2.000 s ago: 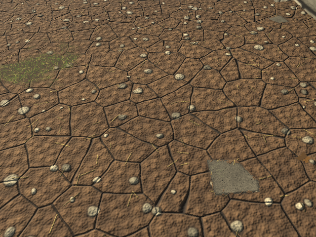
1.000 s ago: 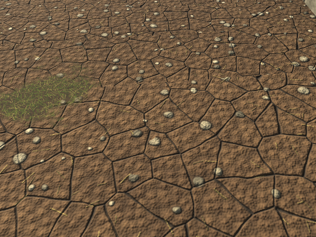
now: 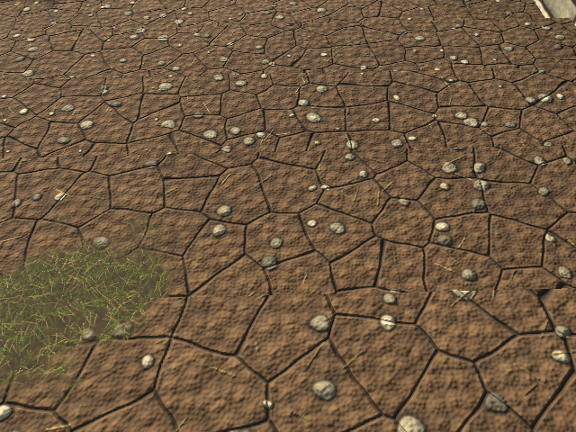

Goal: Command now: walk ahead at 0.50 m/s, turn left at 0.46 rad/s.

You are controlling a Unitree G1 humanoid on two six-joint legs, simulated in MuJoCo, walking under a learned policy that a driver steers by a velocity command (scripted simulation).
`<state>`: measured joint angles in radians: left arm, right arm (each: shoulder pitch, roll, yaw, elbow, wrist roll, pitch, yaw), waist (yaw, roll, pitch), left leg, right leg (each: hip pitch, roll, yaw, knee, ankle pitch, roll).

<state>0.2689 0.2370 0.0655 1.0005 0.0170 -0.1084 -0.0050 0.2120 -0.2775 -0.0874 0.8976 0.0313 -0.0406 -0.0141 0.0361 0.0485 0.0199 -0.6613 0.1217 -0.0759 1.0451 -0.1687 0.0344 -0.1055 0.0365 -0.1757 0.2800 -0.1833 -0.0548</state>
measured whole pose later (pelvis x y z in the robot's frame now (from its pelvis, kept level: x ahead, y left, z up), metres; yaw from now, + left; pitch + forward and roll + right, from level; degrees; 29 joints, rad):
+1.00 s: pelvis +0.56 +0.11 +0.00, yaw +22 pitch +1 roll -1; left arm 0.26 0.24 0.05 0.86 0.01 -0.08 -0.03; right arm 0.26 -0.28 -0.07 0.76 0.00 -0.05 -0.02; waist 0.03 0.03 0.03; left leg -0.55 0.05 -0.04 1.09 -0.36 0.00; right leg -0.26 0.06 -0.01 0.40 -0.16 -0.06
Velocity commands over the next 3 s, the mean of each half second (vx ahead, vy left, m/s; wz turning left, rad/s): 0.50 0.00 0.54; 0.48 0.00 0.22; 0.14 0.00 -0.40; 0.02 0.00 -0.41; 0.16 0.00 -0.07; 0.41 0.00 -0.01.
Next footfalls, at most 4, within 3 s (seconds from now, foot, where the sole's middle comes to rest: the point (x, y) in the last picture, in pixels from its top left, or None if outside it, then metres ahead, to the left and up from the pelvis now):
0.28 left None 0.31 0.15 -0.78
0.80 right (294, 370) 0.65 0.06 -0.78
1.24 left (194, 336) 0.74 0.31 -0.78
1.66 right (300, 355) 0.69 0.04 -0.78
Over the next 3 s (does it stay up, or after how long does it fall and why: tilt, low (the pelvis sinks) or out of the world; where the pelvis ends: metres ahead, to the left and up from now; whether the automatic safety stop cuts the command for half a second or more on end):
stays up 0.96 0.12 -0.09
